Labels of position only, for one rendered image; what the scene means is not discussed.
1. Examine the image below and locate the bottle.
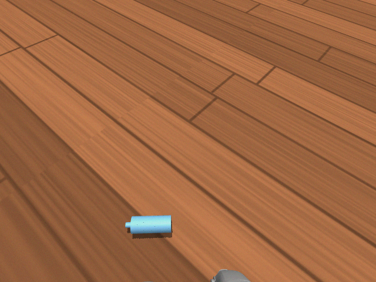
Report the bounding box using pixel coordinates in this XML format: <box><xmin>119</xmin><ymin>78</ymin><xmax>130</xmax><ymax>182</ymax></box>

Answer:
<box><xmin>125</xmin><ymin>215</ymin><xmax>171</xmax><ymax>234</ymax></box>

